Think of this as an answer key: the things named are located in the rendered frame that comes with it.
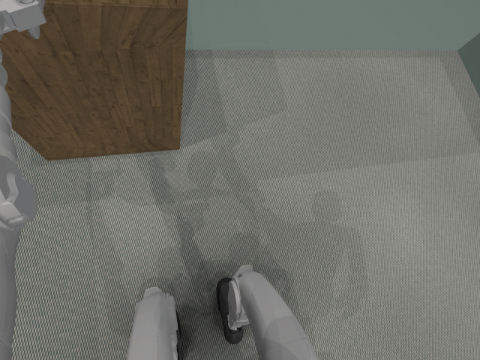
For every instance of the right robot shin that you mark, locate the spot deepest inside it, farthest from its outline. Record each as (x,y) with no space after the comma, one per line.
(234,320)

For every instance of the left robot forearm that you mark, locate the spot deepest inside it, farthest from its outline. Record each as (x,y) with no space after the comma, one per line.
(7,145)

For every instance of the cabinet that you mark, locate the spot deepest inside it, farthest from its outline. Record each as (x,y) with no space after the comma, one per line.
(102,79)

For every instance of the left robot hand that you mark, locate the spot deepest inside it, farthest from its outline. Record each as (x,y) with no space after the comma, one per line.
(22,15)

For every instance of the right robot foot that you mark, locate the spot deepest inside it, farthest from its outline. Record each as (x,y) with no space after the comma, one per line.
(235,335)

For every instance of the robot left upper arm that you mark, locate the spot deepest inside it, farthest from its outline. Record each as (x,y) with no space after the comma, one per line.
(18,205)

